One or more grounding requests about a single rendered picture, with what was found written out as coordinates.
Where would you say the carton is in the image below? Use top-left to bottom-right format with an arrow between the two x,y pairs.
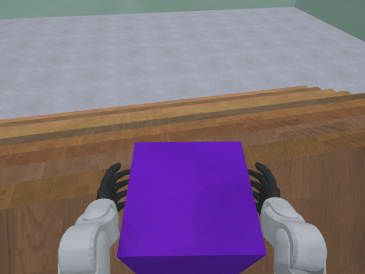
117,142 -> 267,274

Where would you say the robot right forearm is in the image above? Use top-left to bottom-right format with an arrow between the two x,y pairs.
260,197 -> 327,274

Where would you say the robot right hand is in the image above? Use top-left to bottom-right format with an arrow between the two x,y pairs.
248,162 -> 281,215

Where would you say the robot left hand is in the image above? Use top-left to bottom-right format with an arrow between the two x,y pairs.
96,163 -> 131,212

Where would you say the robot left forearm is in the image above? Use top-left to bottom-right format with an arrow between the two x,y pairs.
58,199 -> 120,274

